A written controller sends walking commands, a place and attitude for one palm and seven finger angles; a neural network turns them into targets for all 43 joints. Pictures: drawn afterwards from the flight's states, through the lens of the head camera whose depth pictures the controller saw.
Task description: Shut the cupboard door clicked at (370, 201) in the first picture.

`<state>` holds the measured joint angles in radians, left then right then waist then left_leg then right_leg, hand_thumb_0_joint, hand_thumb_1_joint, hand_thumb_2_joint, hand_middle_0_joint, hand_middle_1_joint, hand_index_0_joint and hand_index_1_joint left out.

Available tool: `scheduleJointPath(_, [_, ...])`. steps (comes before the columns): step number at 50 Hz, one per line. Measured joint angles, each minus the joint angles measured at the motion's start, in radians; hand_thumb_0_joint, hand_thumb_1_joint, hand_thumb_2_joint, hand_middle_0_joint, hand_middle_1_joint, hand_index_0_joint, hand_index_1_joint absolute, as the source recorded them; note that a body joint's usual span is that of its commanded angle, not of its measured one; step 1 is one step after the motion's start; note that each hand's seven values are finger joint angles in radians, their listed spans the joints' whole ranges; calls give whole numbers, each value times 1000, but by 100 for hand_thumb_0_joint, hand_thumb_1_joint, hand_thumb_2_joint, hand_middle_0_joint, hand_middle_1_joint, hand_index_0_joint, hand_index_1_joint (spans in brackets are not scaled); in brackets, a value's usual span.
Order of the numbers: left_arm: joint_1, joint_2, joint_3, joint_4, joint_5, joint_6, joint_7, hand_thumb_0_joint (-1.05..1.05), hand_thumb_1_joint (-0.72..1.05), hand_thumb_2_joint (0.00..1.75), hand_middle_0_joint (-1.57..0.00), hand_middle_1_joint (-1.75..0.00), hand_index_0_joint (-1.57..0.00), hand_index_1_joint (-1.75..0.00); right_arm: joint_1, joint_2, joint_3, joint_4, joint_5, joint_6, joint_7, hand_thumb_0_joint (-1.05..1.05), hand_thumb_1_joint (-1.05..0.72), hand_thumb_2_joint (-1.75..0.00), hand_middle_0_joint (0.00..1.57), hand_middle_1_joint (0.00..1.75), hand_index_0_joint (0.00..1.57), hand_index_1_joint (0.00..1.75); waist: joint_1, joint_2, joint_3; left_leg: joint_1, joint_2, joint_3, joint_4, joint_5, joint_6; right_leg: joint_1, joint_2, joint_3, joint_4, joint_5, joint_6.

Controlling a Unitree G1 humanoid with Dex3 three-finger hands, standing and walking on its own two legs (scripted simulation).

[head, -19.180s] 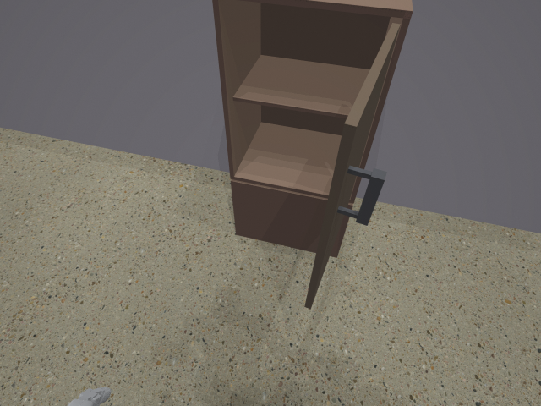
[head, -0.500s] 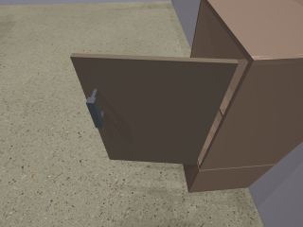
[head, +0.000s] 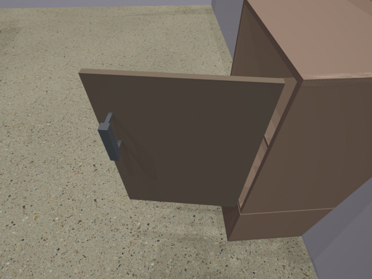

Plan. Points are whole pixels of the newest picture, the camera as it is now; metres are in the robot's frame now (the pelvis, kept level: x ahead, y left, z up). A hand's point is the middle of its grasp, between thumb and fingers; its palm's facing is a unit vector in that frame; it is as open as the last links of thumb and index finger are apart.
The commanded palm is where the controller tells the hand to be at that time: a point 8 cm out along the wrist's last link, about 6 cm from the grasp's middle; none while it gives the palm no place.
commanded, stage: look again from close up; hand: left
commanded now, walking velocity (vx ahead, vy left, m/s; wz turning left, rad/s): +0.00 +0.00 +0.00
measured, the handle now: (112, 136) +0.44 +0.22 +0.04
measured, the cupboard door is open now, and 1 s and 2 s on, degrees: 82 82 82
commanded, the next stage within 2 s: raise the hand and make a fist in 0.56 s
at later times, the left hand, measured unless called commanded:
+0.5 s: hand out of the picture -0.03 +0.15 -0.18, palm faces +0.04 -0.98 -0.18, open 7.4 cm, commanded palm none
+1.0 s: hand (125, 256) +0.17 +0.13 -0.01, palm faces -0.07 -0.99 +0.10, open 6.5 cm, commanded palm +0.10 +0.22 -0.05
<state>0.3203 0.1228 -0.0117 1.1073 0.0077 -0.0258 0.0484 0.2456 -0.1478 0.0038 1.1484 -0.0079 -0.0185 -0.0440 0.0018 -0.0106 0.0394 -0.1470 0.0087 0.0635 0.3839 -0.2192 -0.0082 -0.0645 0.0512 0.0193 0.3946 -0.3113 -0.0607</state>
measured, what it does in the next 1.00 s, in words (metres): lowers itself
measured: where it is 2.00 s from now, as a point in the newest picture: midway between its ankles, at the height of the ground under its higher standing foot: outside the picture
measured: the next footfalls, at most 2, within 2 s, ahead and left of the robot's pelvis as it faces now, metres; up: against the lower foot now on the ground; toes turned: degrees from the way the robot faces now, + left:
none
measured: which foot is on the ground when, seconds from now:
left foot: down 0.00-1.00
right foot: down 0.00-1.00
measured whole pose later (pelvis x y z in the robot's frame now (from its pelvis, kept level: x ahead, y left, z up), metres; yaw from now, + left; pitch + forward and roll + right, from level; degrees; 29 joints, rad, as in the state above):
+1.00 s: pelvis -0.05 +0.01 -0.06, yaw +2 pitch +9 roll +2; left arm 0.31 0.09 0.00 0.18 -0.22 -0.52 -0.25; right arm 0.19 -0.26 -0.05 0.65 0.01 -0.30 0.00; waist -0.03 -0.05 -0.15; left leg -0.68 -0.02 0.05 0.89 -0.37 0.01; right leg -0.61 0.01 -0.02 0.97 -0.51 -0.05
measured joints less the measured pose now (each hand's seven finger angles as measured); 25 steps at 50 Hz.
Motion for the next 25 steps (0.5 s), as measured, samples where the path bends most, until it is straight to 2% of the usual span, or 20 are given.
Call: scheduleJointPath(25, [13, -6, 2, 7, -1, -1, 0, 0, 91, 90, -20, -30, -20, -30, 21, 18, 1, 12, 0, 3, 0, 0, -92, -90, 20, 30, 20, 30, 1, -4, 7, -7, 8, -2, 2, 4, -5, -3, 8, -1, -9, 10, -4])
